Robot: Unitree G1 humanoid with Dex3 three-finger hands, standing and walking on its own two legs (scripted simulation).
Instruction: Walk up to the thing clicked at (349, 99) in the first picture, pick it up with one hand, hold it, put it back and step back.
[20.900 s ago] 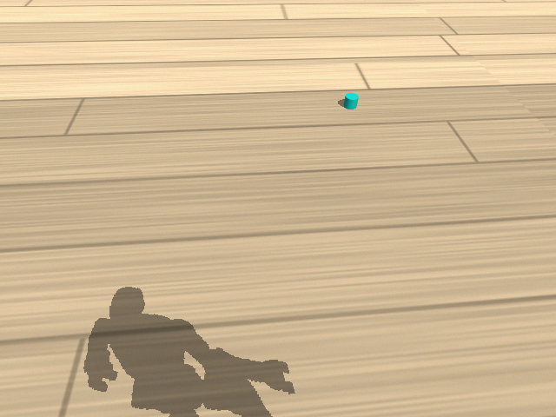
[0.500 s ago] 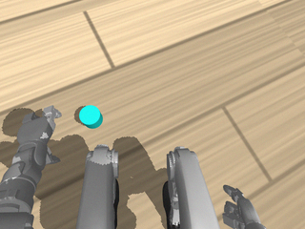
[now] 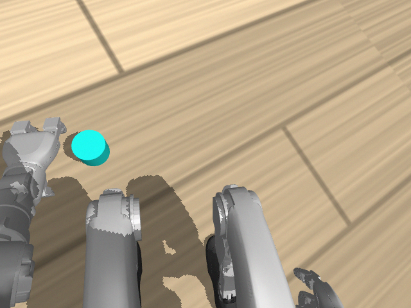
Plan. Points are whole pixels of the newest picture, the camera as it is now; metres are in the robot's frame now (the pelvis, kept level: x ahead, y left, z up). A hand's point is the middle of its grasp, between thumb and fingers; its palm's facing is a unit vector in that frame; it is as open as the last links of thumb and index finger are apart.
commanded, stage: rise first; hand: left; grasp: from above
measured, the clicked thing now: (91, 148) +0.48 +0.25 -0.33
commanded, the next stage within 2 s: none
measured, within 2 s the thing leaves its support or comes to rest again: neither
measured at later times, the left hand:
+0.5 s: hand (58, 157) +0.42 +0.29 -0.20, palm faces -0.45 -0.08 -0.89, open 14.2 cm
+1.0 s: hand (62, 155) +0.43 +0.29 -0.22, palm faces -0.45 -0.08 -0.89, open 14.2 cm
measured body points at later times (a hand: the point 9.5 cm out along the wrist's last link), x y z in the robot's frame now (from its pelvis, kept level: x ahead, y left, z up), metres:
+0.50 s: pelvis +0.01 +0.00 -0.03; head +0.23 +0.05 +0.36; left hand +0.44 +0.29 -0.15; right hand +0.09 -0.27 -0.15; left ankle +0.10 +0.13 -0.33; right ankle +0.09 -0.12 -0.33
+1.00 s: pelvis +0.01 +0.00 -0.04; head +0.24 +0.06 +0.34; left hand +0.45 +0.29 -0.17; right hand +0.08 -0.27 -0.16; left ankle +0.10 +0.13 -0.33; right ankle +0.09 -0.12 -0.33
